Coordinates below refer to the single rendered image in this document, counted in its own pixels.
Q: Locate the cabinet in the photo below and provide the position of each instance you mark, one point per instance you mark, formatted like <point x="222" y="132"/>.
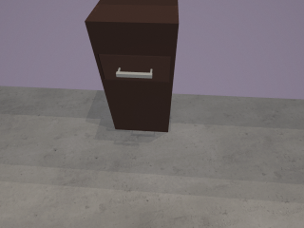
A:
<point x="138" y="28"/>

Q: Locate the drawer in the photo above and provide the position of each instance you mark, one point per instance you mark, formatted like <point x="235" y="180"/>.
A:
<point x="160" y="66"/>

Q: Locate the handle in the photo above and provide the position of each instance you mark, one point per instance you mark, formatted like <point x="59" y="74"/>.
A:
<point x="127" y="74"/>

